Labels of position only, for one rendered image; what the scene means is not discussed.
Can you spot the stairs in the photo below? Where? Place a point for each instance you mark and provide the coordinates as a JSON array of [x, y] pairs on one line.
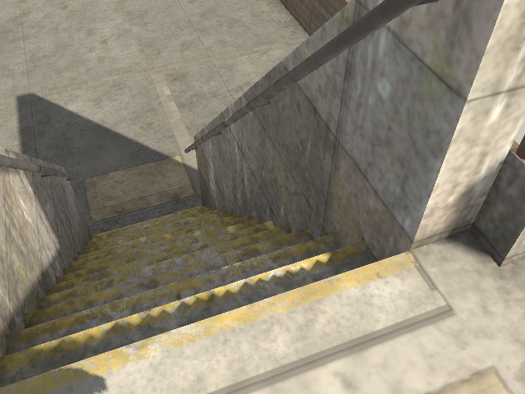
[[142, 280]]

